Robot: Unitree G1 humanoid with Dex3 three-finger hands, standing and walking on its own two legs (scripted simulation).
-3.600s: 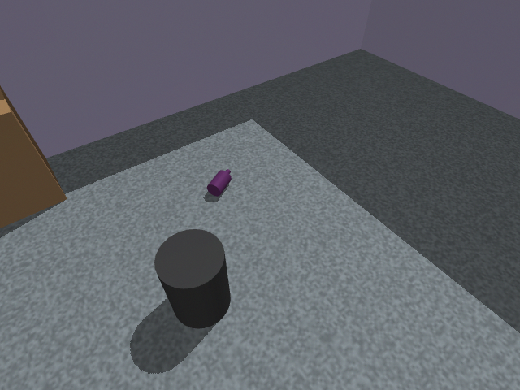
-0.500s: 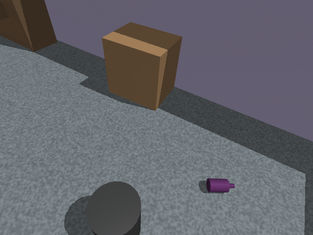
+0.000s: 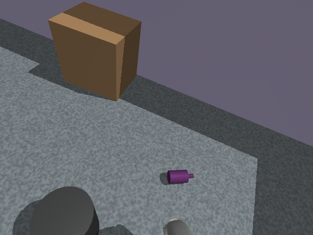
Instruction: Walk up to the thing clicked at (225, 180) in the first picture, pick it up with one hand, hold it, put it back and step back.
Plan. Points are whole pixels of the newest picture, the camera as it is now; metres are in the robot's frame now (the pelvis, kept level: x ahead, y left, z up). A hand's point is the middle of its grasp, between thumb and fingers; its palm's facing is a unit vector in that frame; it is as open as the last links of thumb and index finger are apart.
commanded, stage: walk up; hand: left
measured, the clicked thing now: (181, 176) +0.57 -0.29 -0.72
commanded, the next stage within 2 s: none
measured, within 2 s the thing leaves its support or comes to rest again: neither
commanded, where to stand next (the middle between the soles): +0.23 -0.58 m, yaw +6 degrees
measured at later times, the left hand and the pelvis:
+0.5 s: hand out of the picture +0.17 +0.08 -0.17, palm faces -0.02 -0.95 -0.32, open 7.4 cm; pelvis +0.08 -0.19 -0.02, yaw +0 degrees
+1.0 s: hand (189, 223) +0.20 -0.13 -0.17, palm faces +0.00 -0.93 -0.38, open 7.4 cm; pelvis +0.13 -0.42 -0.03, yaw +1 degrees
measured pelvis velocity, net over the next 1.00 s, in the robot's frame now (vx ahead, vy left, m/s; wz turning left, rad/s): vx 0.13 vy -0.42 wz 0.02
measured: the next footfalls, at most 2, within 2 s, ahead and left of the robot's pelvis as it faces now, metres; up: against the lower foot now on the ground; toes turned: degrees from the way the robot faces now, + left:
right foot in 0.18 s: +0.11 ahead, -0.27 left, +0.00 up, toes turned -3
left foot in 0.46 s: +0.20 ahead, -0.11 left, +0.00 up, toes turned +6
